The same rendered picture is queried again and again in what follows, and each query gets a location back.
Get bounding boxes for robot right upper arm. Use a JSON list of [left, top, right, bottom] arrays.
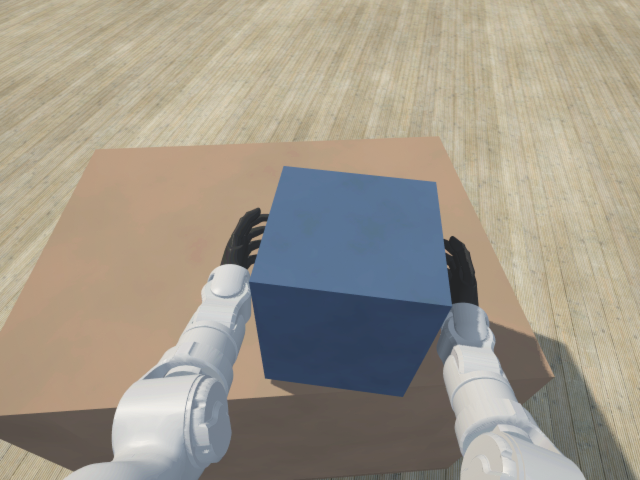
[[460, 431, 586, 480]]

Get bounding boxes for right robot forearm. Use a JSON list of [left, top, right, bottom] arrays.
[[436, 303, 564, 458]]

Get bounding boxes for robot left hand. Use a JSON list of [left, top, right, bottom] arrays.
[[220, 208, 269, 270]]

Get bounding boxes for carton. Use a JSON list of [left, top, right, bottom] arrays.
[[249, 166, 452, 397]]

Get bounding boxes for left robot forearm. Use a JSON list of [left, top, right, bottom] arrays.
[[112, 264, 251, 454]]

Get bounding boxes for pedestal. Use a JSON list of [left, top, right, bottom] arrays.
[[0, 136, 555, 480]]

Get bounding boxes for robot right hand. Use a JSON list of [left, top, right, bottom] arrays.
[[444, 236, 479, 307]]

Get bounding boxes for robot left upper arm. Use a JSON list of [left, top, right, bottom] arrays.
[[63, 374, 232, 480]]

